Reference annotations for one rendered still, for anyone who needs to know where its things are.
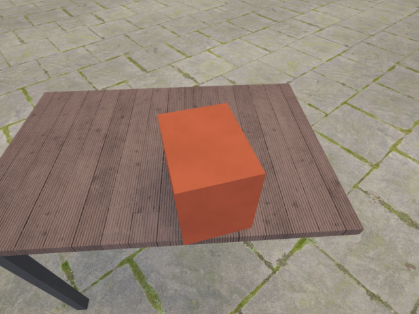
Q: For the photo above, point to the carton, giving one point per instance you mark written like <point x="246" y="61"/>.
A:
<point x="215" y="175"/>

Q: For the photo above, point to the table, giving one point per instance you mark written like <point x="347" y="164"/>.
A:
<point x="87" y="172"/>

